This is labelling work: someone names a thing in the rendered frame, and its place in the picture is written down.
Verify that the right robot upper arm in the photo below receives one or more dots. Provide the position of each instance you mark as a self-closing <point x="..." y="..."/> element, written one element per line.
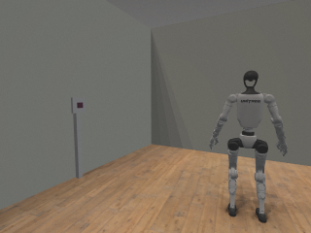
<point x="272" y="108"/>

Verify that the right robot forearm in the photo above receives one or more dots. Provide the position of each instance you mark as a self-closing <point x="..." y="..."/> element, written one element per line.
<point x="279" y="128"/>

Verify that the humanoid robot head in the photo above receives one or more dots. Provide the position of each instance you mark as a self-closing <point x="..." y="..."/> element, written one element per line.
<point x="250" y="76"/>

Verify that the left robot forearm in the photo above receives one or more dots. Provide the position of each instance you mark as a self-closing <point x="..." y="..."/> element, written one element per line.
<point x="218" y="127"/>

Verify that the robot torso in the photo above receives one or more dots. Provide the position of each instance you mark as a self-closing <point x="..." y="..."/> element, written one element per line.
<point x="249" y="115"/>

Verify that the right robot hand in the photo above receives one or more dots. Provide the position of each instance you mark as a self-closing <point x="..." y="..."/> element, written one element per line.
<point x="282" y="146"/>

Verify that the left robot hand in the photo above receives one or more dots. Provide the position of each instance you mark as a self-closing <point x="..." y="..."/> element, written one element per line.
<point x="212" y="140"/>

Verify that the button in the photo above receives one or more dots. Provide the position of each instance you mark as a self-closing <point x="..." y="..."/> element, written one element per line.
<point x="80" y="105"/>

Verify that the left robot upper arm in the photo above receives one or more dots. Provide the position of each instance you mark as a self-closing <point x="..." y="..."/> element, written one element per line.
<point x="227" y="107"/>

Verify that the panel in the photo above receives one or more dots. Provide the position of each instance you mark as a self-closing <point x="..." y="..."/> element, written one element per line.
<point x="78" y="133"/>

